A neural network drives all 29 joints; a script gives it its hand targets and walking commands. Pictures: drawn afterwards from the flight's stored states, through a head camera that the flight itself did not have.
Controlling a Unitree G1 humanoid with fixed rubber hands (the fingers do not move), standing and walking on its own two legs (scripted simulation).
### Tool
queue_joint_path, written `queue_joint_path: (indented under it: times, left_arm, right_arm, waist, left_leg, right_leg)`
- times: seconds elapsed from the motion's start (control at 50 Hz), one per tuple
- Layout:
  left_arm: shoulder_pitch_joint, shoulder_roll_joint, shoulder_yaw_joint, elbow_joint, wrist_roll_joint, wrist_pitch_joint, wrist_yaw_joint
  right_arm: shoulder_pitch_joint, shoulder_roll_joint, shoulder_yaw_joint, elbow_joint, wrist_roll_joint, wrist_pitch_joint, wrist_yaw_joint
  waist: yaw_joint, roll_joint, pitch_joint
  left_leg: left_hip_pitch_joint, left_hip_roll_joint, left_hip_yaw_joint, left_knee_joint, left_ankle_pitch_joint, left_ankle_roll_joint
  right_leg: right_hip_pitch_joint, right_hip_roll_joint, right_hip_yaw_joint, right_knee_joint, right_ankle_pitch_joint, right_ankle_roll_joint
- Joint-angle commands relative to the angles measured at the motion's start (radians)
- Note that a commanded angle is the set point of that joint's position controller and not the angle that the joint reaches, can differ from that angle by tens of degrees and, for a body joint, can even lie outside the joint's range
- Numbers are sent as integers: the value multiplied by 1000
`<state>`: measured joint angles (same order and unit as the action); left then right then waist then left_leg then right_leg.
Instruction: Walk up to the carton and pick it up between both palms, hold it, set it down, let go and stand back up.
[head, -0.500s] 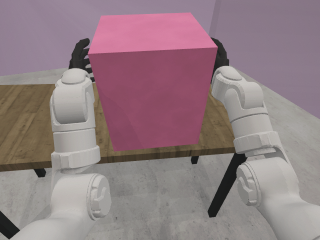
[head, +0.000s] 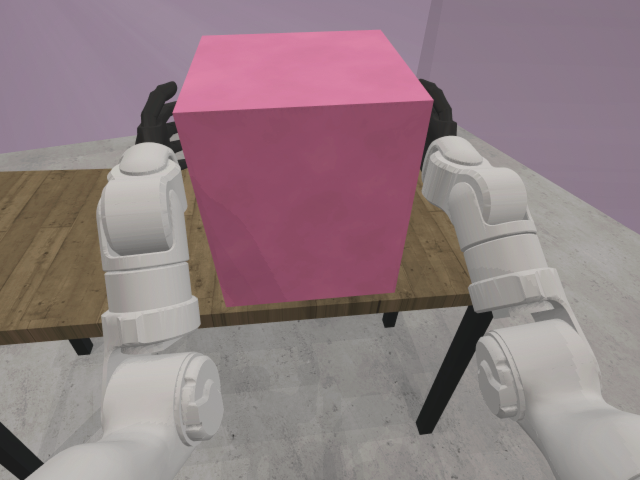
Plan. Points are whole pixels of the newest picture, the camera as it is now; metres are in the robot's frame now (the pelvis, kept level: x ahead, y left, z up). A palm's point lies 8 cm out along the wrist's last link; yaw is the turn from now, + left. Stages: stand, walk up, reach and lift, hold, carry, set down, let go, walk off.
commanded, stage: hold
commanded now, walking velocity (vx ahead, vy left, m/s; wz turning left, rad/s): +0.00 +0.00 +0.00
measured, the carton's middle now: (302, 169) +0.39 +0.00 +0.24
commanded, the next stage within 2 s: none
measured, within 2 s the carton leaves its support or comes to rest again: neither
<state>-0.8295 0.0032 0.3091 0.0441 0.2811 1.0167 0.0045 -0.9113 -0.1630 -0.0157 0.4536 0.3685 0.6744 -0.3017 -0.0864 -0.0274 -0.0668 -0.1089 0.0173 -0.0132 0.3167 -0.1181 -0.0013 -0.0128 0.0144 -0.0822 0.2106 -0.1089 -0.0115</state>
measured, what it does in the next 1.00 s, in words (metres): stands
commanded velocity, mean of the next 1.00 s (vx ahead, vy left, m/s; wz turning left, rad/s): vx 0.00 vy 0.00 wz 0.00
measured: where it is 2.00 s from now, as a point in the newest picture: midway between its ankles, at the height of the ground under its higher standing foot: outside the picture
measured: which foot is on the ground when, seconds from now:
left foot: down 0.00-1.00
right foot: down 0.00-1.00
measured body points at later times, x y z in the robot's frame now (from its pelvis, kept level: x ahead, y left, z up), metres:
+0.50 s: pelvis +0.00 +0.00 +0.00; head -0.06 +0.02 +0.45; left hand +0.37 +0.16 +0.28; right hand +0.38 -0.15 +0.27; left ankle +0.04 +0.11 -0.75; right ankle +0.01 -0.11 -0.75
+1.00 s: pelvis +0.00 +0.00 +0.00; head -0.06 +0.03 +0.44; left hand +0.37 +0.16 +0.28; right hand +0.38 -0.14 +0.28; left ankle +0.04 +0.12 -0.75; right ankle +0.01 -0.11 -0.75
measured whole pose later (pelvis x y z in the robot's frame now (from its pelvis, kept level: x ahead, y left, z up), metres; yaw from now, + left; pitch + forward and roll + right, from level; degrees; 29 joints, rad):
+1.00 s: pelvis +0.00 +0.00 +0.00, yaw +0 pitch -5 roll -1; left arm -0.85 0.03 0.30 0.06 0.26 1.03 0.01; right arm -0.94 -0.16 -0.03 0.49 0.37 0.67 -0.31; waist -0.09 -0.04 -0.07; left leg -0.13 0.01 -0.02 0.33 -0.12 0.00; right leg -0.02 0.01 -0.09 0.22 -0.11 -0.01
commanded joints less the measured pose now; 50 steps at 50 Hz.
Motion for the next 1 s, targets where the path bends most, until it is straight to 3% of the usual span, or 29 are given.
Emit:
queue_joint_path:
  times: [0.0,0.08,0.26,0.34,0.46,0.54,0.64,0.74,0.82,0.92,0.98]
  left_arm:
    - [-750,-450,-401,-156,-199,-89,-154]
    - [-759,-454,-389,-120,-196,-95,-153]
    - [-746,-464,-403,-164,-193,-97,-157]
    - [-746,-461,-423,-187,-205,-98,-153]
    - [-714,-451,-407,-163,-197,-85,-150]
    - [-749,-456,-411,-155,-200,-90,-146]
    - [-770,-440,-415,-170,-207,-94,-134]
    - [-764,-437,-414,-162,-204,-85,-136]
    - [-768,-460,-423,-153,-218,-77,-135]
    - [-789,-454,-436,-170,-227,-84,-135]
    - [-787,-452,-423,-174,-217,-79,-136]
  right_arm:
    - [-817,417,208,-249,88,-60,64]
    - [-823,419,187,-227,73,-62,65]
    - [-809,443,213,-273,71,-72,56]
    - [-822,437,214,-309,74,-82,58]
    - [-822,425,230,-315,83,-82,55]
    - [-825,423,207,-281,76,-80,57]
    - [-829,408,191,-236,72,-83,66]
    - [-820,397,197,-203,87,-70,59]
    - [-866,405,206,-254,105,-63,56]
    - [-842,411,196,-235,94,-56,54]
    - [-841,407,191,-240,99,-52,56]
  waist:
    - [-5,67,-425]
    - [-6,54,-406]
    - [-11,48,-439]
    - [-12,71,-477]
    - [2,24,-418]
    - [5,70,-418]
    - [3,81,-420]
    - [-8,71,-415]
    - [-4,74,-440]
    - [-27,73,-445]
    - [-18,68,-421]
  left_leg:
    - [164,-57,23,-1,198,-31]
    - [151,-57,25,-7,183,-29]
    - [182,-57,24,2,241,-26]
    - [185,-66,29,7,245,-26]
    - [188,-60,25,-3,219,-14]
    - [167,-54,26,3,198,-22]
    - [147,-58,26,0,170,-28]
    - [170,-61,24,4,199,-33]
    - [160,-56,16,6,211,-35]
    - [161,-60,28,12,213,-35]
    - [170,-53,21,7,210,-32]
  right_leg:
    - [25,45,6,-15,88,36]
    - [27,45,-6,-20,80,41]
    - [43,48,1,-17,124,44]
    - [69,47,2,-9,161,49]
    - [48,47,-4,-13,132,51]
    - [31,43,2,-15,84,41]
    - [23,48,2,-8,53,38]
    - [23,55,-2,-13,81,39]
    - [41,53,2,-7,96,38]
    - [14,60,6,-14,98,37]
    - [20,59,-1,-17,84,32]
